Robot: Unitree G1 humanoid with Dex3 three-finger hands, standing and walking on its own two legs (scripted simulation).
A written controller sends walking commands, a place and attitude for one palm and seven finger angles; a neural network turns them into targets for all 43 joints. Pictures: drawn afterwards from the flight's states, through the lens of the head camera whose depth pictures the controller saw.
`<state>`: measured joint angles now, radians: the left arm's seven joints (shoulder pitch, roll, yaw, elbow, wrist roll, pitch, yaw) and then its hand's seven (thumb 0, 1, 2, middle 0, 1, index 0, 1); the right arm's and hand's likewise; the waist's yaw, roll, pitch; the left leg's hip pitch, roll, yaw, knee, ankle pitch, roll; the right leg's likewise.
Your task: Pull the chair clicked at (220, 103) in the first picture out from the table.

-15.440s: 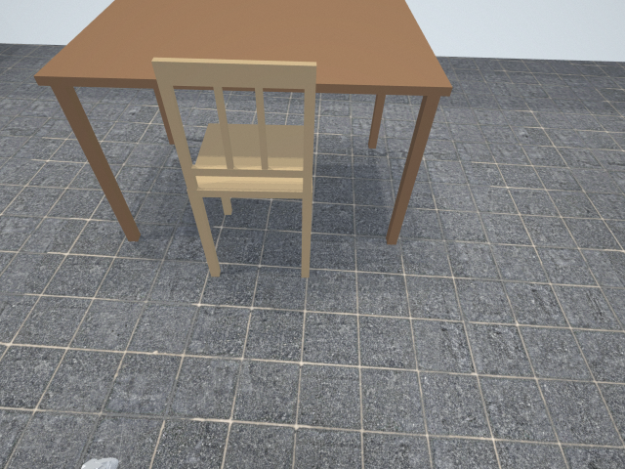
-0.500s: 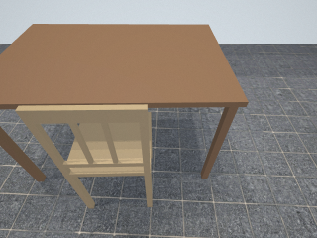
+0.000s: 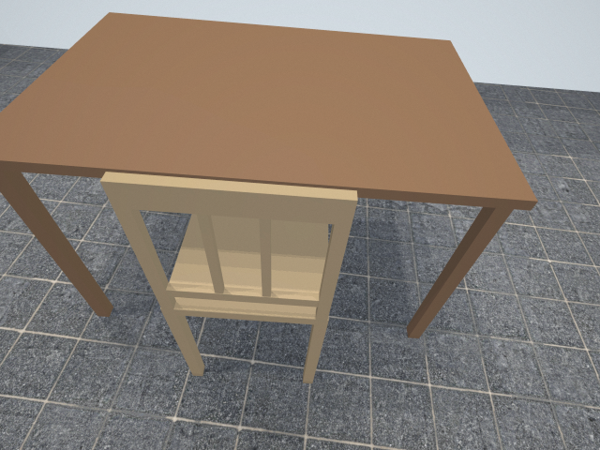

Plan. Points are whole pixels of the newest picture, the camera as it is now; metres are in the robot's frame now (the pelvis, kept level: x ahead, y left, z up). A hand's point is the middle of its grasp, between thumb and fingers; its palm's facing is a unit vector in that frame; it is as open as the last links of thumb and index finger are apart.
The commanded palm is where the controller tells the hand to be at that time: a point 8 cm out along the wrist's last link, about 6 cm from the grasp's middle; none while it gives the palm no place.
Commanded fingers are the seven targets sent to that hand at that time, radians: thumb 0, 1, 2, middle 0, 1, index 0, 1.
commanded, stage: come to a stop and stand still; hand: left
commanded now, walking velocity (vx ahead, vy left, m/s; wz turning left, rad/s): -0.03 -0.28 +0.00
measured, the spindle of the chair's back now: (212, 255) +0.45 +0.20 -0.09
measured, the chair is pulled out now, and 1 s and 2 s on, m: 0.00 0.00 0.00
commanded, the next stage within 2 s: look again from close up in 1.56 s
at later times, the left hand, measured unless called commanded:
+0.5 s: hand out of the picture +0.05 +0.17 -0.17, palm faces +0.00 -0.97 -0.22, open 7.4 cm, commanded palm none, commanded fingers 0.00 0.90 0.90 -0.20 -0.30 -0.20 -0.30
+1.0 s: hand out of the picture +0.07 +0.21 -0.17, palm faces +0.01 -0.98 -0.21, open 7.4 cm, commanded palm none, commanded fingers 0.00 0.90 0.90 -0.20 -0.30 -0.20 -0.30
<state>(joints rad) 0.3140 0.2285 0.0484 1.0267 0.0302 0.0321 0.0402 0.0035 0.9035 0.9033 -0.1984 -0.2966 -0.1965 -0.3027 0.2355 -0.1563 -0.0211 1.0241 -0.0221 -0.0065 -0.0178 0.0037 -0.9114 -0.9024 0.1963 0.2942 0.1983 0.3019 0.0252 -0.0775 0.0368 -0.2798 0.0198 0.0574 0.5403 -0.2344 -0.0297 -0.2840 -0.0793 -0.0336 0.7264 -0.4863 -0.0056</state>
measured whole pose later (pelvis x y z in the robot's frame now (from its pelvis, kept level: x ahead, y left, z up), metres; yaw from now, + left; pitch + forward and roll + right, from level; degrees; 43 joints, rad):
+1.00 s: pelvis +0.04 +0.03 +0.01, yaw -1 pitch +0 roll +0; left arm 0.28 0.18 -0.01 0.99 0.02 -0.01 0.05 0.00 0.90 0.90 -0.20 -0.30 -0.20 -0.30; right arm 0.18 -0.15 -0.01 1.04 -0.01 0.00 -0.02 0.01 -0.91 -0.90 0.20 0.29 0.20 0.30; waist 0.01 -0.02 0.02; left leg -0.22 0.02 0.06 0.52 -0.30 0.01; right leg -0.14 -0.01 -0.02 0.49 -0.34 0.00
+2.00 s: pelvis +0.01 +0.05 +0.01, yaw -1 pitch -1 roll +0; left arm 0.33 0.13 -0.02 1.08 0.02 -0.01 0.04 0.00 0.90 0.90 -0.20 -0.30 -0.20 -0.30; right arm 0.29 -0.12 -0.01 1.15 0.00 -0.01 -0.02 0.01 -0.92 -0.90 0.20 0.29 0.20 0.30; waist 0.00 -0.01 0.02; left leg -0.21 -0.01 0.09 0.45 -0.23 0.04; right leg -0.17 -0.04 0.00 0.46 -0.28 0.03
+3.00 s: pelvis -0.01 +0.01 -0.08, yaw +1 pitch +13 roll +0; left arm 0.46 0.15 0.08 0.09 -0.18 -0.52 -0.22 0.01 0.62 0.78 -0.17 -0.25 -0.17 -0.26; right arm 0.10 -0.26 -0.09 0.51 0.01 -0.20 0.00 0.01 -0.91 -0.90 0.20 0.29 0.20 0.30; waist 0.00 -0.06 -0.17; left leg -0.89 0.04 0.01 1.15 -0.49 -0.02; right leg -0.81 -0.01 -0.07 1.17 -0.58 -0.04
